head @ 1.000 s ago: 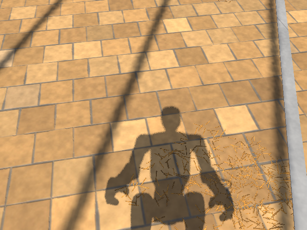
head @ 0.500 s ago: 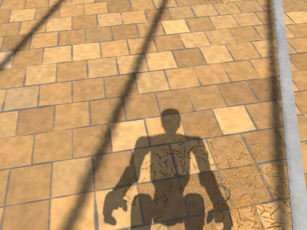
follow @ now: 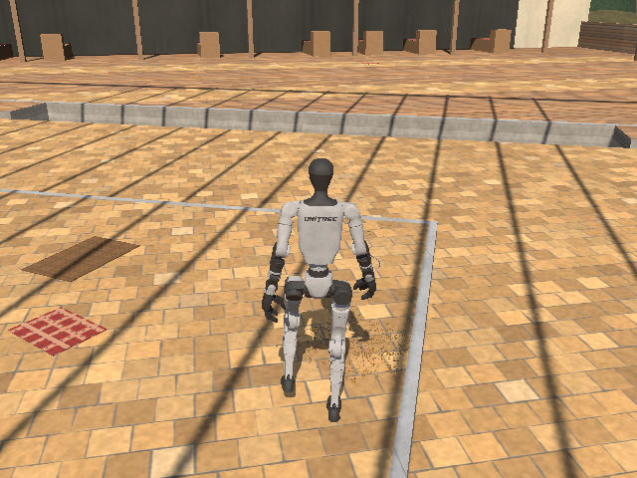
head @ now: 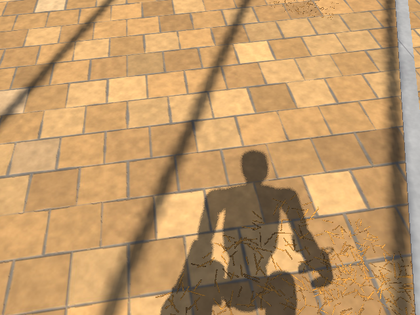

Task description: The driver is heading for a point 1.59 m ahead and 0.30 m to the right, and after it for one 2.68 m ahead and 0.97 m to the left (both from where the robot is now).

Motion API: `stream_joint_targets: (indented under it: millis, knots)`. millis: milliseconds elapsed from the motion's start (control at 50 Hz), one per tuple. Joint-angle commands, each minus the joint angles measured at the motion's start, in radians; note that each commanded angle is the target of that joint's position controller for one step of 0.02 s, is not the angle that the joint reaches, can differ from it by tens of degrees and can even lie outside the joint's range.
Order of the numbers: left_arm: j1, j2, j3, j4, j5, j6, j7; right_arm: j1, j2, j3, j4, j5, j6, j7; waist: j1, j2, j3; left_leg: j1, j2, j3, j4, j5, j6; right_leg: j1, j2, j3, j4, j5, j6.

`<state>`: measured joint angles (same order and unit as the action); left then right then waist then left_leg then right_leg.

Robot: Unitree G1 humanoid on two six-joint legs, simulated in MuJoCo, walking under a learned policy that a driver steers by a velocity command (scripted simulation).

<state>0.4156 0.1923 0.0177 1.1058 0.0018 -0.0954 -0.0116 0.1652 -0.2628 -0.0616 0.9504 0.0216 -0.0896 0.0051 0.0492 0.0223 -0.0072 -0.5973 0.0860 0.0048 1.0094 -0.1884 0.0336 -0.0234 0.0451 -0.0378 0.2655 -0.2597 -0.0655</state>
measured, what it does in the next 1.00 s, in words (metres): walks ahead, turning right: left foot, then right foot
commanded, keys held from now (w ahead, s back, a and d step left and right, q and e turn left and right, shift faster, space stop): w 0.30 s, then w+e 0.68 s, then w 0.02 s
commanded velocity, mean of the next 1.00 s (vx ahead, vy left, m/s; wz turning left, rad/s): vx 0.48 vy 0.00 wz -0.28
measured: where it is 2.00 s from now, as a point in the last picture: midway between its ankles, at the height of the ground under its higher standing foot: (292, 178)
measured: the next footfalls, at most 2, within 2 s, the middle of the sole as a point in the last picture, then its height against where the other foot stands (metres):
left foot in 0.26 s outside the picture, level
right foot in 0.82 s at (274, 290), level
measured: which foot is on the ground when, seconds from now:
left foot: up 0.00-0.24, down 0.26-0.80, up 0.82-1.00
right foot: down 0.00-0.28, up 0.30-0.80, down 0.82-1.00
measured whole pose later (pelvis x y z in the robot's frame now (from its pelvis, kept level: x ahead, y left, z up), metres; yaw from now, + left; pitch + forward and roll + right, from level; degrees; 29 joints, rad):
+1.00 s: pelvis +0.56 -0.04 -0.01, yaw -20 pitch +2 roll +0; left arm 0.26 0.26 0.08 0.80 -0.01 -0.07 -0.02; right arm 0.14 -0.28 -0.05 0.84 0.00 -0.13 0.00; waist 0.02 0.02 0.04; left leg -0.54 0.08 -0.05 1.14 -0.34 0.00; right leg -0.29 0.11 0.01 0.42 -0.16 -0.11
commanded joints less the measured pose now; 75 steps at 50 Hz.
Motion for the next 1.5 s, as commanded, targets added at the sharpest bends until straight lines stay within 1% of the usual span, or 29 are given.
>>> stream_joint_targets:
  millis: [20, 160, 200, 240, 260, 280, 300, 320, 360, 420, 480, 700, 760, 800, 820, 840, 860, 880, 940, 1000, 1100, 1240, 1280, 1320, 1340, 1360, 1380, 1420, 1500]
  knots:
    - [0.017, 0.167, 0.023, -0.048, 0.003, 0.002, 0.022, -0.150, -0.006, 0.008, -0.099, -0.005, -0.005, 0.005, 0.004, -0.083, 0.116, -0.132, 0.011, 0.011, -0.206, 0.119, -0.028, -0.020, -0.237, 0.159, -0.151, 0.336, -0.122]
    - [0.086, 0.185, 0.039, -0.036, -0.016, 0.012, 0.030, -0.322, -0.033, 0.018, -0.172, 0.009, -0.015, 0.036, 0.013, -0.098, 0.155, -0.046, -0.033, 0.022, -0.469, 0.207, 0.017, 0.071, -0.290, 0.106, -0.137, 0.395, -0.104]
    - [0.062, 0.204, 0.048, -0.048, -0.013, 0.020, 0.030, -0.275, -0.071, 0.002, -0.171, 0.009, -0.021, 0.043, -0.035, -0.119, 0.094, 0.061, -0.068, 0.040, -0.488, 0.153, 0.048, 0.129, -0.303, 0.089, -0.038, 0.651, -0.083]
    - [0.033, 0.207, 0.049, -0.064, -0.003, 0.035, 0.029, -0.030, -0.140, -0.038, -0.103, 0.011, -0.018, 0.035, -0.164, -0.144, -0.068, 0.390, -0.128, 0.079, -0.493, 0.131, 0.099, 0.094, -0.256, 0.045, 0.255, 0.929, -0.047]
    - [0.023, 0.190, 0.038, -0.088, 0.008, 0.036, 0.027, 0.163, -0.194, -0.057, -0.057, 0.002, -0.014, 0.024, -0.237, -0.101, -0.194, 0.711, 0.003, -0.068, -0.454, 0.102, 0.155, -0.127, -0.215, 0.029, 0.533, 0.720, -0.020]
    - [0.148, 0.045, 0.001, -0.101, 0.003, 0.016, 0.014, 0.277, -0.273, -0.073, -0.027, -0.020, -0.008, 0.023, -0.170, 0.166, -0.373, 1.059, 0.278, -0.591, -0.555, -0.150, 0.328, -0.517, -0.018, 0.022, 0.950, 0.060, 0.048]
    - [0.102, 0.096, 0.011, -0.090, -0.019, -0.016, 0.007, 0.258, -0.193, -0.047, -0.025, -0.016, -0.007, 0.025, -0.190, 0.170, -0.380, 1.034, 0.302, -0.794, -0.714, -0.228, 0.327, -0.632, 0.001, 0.178, 1.099, -0.289, 0.026]
    - [-0.001, 0.168, 0.033, -0.131, -0.053, -0.033, 0.004, 0.151, -0.146, -0.032, -0.036, -0.008, -0.012, 0.023, -0.164, 0.142, -0.191, 0.876, 0.275, -0.622, -0.734, -0.209, 0.266, -0.720, -0.057, 0.168, 1.143, -0.239, 0.008]
    - [-0.083, 0.175, 0.045, -0.148, -0.049, -0.030, 0.021, -0.006, -0.077, -0.011, -0.064, -0.020, -0.027, 0.028, -0.090, 0.009, -0.043, 0.551, 0.208, -0.353, -0.795, -0.028, 0.201, -0.633, -0.153, 0.131, 1.034, -0.073, 0.002]
    - [-0.014, 0.103, 0.049, -0.133, -0.039, 0.023, 0.030, -0.029, -0.044, -0.004, -0.036, -0.034, -0.041, 0.035, -0.020, 0.058, 0.002, 0.355, 0.146, -0.163, -0.877, 0.040, 0.173, -0.502, -0.199, 0.141, 0.937, -0.021, 0.006]
    - [-0.101, 0.118, 0.058, -0.180, -0.031, 0.042, 0.035, 0.011, -0.088, -0.014, -0.011, -0.039, -0.046, 0.014, -0.020, 0.046, 0.054, 0.344, 0.149, -0.076, -0.926, 0.080, 0.183, -0.611, -0.206, 0.159, 0.847, 0.090, 0.028]
    - [-0.439, 0.087, 0.036, -0.346, -0.021, 0.025, -0.034, 0.182, -0.148, -0.026, 0.020, -0.017, 0.001, -0.028, -0.126, -0.006, 0.116, 0.678, 0.195, 0.137, -0.847, 0.296, 0.126, -0.748, -0.153, 0.024, 0.384, 0.270, 0.012]
    - [-0.404, 0.127, 0.052, -0.382, -0.026, 0.029, -0.053, 0.148, -0.185, -0.039, -0.005, -0.011, 0.026, -0.034, -0.075, 0.046, 0.059, 0.731, 0.211, 0.183, -0.686, 0.699, 0.093, -0.619, -0.083, -0.056, 0.364, 0.113, -0.036]
    - [-0.171, 0.209, 0.099, -0.340, -0.031, 0.032, -0.050, 0.114, -0.198, -0.041, -0.027, -0.010, 0.043, -0.041, 0.059, 0.058, -0.079, 0.660, 0.168, 0.227, -0.352, 0.906, 0.050, -0.287, 0.011, -0.096, 0.307, 0.118, -0.093]
    - [-0.004, 0.300, 0.139, -0.305, -0.030, 0.040, -0.029, 0.124, -0.181, -0.032, -0.050, -0.019, 0.037, -0.043, 0.125, -0.030, -0.180, 0.427, 0.127, 0.230, -0.052, 0.658, 0.003, 0.027, -0.076, 0.086, 0.272, 0.119, -0.152]
    - [0.000, 0.399, 0.154, -0.305, -0.035, 0.040, -0.020, 0.216, -0.016, 0.016, -0.100, -0.049, 0.004, -0.021, 0.007, -0.283, -0.264, -0.035, -0.092, 0.152, 0.304, -0.293, -0.061, 0.367, -0.333, 0.658, 0.187, -0.008, -0.336]
    - [0.042, 0.333, 0.131, -0.328, -0.018, 0.030, -0.019, 0.121, -0.091, 0.007, -0.123, -0.006, -0.047, -0.005, 0.069, -0.196, -0.381, -0.169, -0.127, -0.081, 0.431, -0.396, -0.041, 0.459, -0.396, 0.895, 0.040, -0.059, -0.377]
    - [0.009, 0.271, 0.116, -0.325, -0.009, 0.022, -0.016, 0.024, -0.132, -0.005, -0.154, 0.028, -0.072, 0.004, 0.084, -0.156, -0.252, -0.264, -0.069, -0.104, 0.420, -0.308, -0.011, 0.397, -0.362, 0.738, 0.034, 0.019, -0.317]
    - [-0.188, 0.178, 0.086, -0.383, -0.004, 0.013, -0.013, 0.019, -0.144, -0.019, -0.146, -0.015, -0.066, -0.008, -0.043, -0.019, -0.083, -0.078, 0.034, -0.099, 0.191, -0.149, -0.008, -0.020, -0.253, 0.443, 0.001, 0.292, -0.244]
    - [-0.190, 0.202, 0.089, -0.393, -0.010, 0.010, -0.001, 0.031, -0.110, -0.019, -0.160, -0.031, -0.027, -0.010, -0.078, -0.028, -0.043, -0.024, 0.038, -0.071, 0.050, -0.099, -0.054, -0.154, -0.223, 0.352, -0.046, 0.403, -0.248]
    - [-0.112, 0.216, 0.090, -0.366, -0.016, 0.015, 0.023, -0.135, -0.057, 0.004, -0.204, -0.032, -0.025, -0.001, -0.009, -0.079, -0.001, 0.043, -0.009, -0.020, -0.341, 0.265, -0.078, -0.217, -0.136, 0.195, -0.057, 0.379, -0.169]
    - [-0.021, 0.227, 0.091, -0.313, -0.017, 0.025, 0.024, -0.249, -0.106, -0.002, -0.259, -0.016, -0.044, 0.025, 0.029, -0.111, 0.043, -0.008, -0.038, -0.034, -0.518, 0.217, -0.006, 0.013, -0.249, 0.298, 0.027, 0.331, -0.141]
    - [-0.038, 0.239, 0.094, -0.314, -0.014, 0.035, 0.029, -0.183, -0.128, -0.012, -0.248, -0.015, -0.050, 0.028, -0.014, -0.134, 0.019, 0.077, -0.063, -0.009, -0.537, 0.135, 0.026, 0.053, -0.254, 0.298, 0.098, 0.504, -0.119]
    - [-0.073, 0.205, 0.076, -0.337, -0.005, 0.039, 0.027, 0.073, -0.192, -0.042, -0.186, -0.028, -0.054, 0.021, -0.138, -0.101, -0.169, 0.474, -0.015, -0.049, -0.519, 0.201, 0.104, -0.055, -0.161, 0.224, 0.407, 0.630, -0.071]
    - [0.023, 0.140, 0.055, -0.351, -0.002, 0.027, 0.024, 0.220, -0.271, -0.063, -0.166, -0.041, -0.050, 0.017, -0.140, 0.085, -0.329, 0.865, 0.202, -0.386, -0.510, 0.141, 0.235, -0.387, -0.029, 0.154, 0.763, 0.303, 0.000]
    - [0.067, 0.125, 0.045, -0.339, -0.019, 0.014, 0.021, 0.278, -0.236, -0.058, -0.129, -0.018, -0.038, 0.025, -0.141, 0.283, -0.389, 0.998, 0.315, -0.729, -0.666, -0.069, 0.314, -0.626, 0.052, 0.169, 0.986, -0.304, 0.032]
    - [-0.014, 0.213, 0.063, -0.353, -0.037, 0.005, 0.017, 0.226, -0.171, -0.037, -0.141, 0.001, -0.033, 0.026, -0.155, 0.163, -0.240, 0.905, 0.287, -0.686, -0.707, -0.242, 0.265, -0.742, -0.012, 0.215, 1.065, -0.283, 0.021]
    - [-0.159, 0.210, 0.063, -0.392, -0.025, 0.000, 0.015, 0.092, -0.123, -0.018, -0.167, -0.019, -0.021, 0.023, -0.113, 0.021, -0.033, 0.611, 0.211, -0.453, -0.763, -0.142, 0.211, -0.737, -0.106, 0.140, 0.981, -0.122, 0.017]
    - [-0.112, 0.156, 0.062, -0.381, -0.011, 0.021, 0.019, 0.061, -0.110, -0.010, -0.159, -0.025, -0.030, 0.024, -0.045, 0.066, -0.010, 0.436, 0.135, -0.272, -0.843, 0.108, 0.209, -0.616, -0.168, 0.113, 0.821, -0.026, 0.039]
Over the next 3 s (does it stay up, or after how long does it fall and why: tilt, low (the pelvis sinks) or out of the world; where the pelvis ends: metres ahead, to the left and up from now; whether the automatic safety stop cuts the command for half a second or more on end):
stays up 1.53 -0.33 -0.01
